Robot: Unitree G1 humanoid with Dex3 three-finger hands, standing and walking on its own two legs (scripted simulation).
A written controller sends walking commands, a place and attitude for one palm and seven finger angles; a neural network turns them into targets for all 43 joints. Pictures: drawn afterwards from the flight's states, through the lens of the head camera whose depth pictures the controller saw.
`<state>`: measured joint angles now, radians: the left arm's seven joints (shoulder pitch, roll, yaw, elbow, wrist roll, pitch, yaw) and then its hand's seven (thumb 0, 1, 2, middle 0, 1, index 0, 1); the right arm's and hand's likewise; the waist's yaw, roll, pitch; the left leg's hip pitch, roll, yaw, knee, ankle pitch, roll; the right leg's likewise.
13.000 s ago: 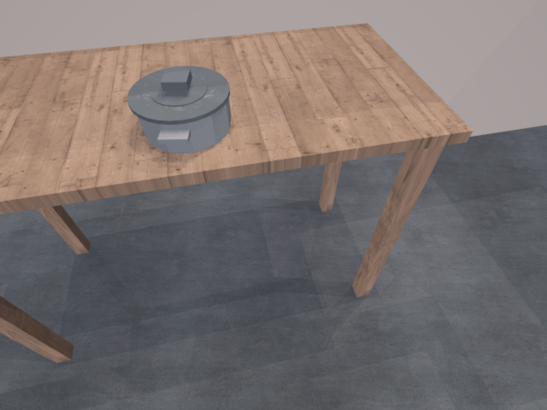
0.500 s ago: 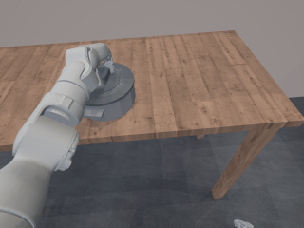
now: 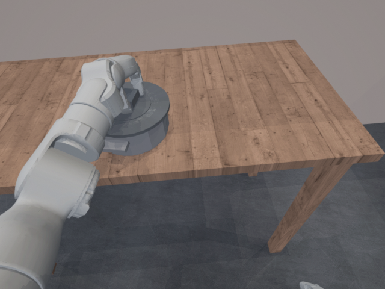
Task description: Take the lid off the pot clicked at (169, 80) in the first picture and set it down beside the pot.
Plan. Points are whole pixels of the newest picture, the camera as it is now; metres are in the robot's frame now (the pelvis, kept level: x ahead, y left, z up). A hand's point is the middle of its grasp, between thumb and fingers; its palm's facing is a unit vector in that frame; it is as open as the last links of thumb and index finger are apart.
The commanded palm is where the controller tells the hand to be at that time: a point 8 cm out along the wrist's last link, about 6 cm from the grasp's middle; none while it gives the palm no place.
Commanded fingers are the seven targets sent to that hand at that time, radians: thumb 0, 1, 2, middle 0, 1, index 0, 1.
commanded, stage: close the fingers and squeeze the knob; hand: left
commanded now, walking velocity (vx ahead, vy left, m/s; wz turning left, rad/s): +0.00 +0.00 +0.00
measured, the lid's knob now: (126, 97) +0.49 +0.15 +0.15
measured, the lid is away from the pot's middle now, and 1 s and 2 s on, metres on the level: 0.00 0.00 0.02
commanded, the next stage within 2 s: lift the lid straight up in 0.56 s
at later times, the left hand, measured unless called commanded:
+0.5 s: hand (121, 98) +0.46 +0.15 +0.18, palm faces -0.37 -0.14 -0.92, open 8.2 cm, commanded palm +0.45 +0.16 +0.23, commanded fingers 0.00 0.58 0.91 -0.75 -1.07 -0.74 -1.05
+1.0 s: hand (115, 92) +0.46 +0.15 +0.19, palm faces -0.35 -0.14 -0.93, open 8.2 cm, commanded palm +0.45 +0.16 +0.26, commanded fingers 0.00 0.63 0.93 -0.79 -1.10 -0.77 -1.07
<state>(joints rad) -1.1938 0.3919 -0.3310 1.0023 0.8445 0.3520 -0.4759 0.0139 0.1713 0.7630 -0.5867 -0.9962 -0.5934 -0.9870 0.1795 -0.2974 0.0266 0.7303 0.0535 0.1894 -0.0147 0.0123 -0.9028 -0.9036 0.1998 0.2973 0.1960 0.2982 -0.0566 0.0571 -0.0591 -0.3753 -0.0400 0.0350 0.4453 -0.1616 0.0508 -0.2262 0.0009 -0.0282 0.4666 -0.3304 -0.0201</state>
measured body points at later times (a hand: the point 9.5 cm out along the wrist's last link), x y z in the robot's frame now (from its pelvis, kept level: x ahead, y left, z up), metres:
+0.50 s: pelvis +0.00 +0.00 +0.00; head +0.02 -0.02 +0.45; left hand +0.47 +0.15 +0.23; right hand +0.12 -0.26 -0.13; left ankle +0.04 +0.09 -0.74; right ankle -0.06 -0.11 -0.74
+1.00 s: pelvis +0.00 +0.00 +0.00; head +0.01 -0.02 +0.45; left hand +0.47 +0.16 +0.24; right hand +0.10 -0.26 -0.13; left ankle +0.04 +0.09 -0.74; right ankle -0.06 -0.11 -0.74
